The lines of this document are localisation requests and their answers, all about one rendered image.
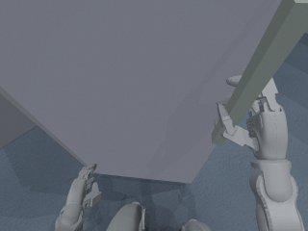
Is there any left robot forearm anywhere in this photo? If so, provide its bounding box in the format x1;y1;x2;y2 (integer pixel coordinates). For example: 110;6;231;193
55;203;84;231

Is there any handle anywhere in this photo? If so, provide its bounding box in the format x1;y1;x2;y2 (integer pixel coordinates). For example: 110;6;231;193
211;0;308;145

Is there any right robot forearm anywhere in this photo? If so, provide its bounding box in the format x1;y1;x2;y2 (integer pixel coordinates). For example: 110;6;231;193
249;159;305;231

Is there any robot thigh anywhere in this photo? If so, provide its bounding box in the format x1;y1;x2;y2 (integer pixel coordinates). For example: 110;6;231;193
106;203;146;231
181;220;212;231

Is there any left robot thigh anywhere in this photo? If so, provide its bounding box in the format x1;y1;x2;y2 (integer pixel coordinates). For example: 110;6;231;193
106;203;146;231

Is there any robot left hand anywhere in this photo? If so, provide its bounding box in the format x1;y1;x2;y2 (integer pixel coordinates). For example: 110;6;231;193
65;163;102;211

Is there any right robot thigh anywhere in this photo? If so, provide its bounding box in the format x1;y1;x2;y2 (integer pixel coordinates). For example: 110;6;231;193
181;220;212;231

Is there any fridge door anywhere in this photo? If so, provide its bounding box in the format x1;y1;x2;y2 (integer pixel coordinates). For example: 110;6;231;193
0;0;282;184

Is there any robot right hand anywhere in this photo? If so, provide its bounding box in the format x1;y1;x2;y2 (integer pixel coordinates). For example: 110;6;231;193
216;75;289;160

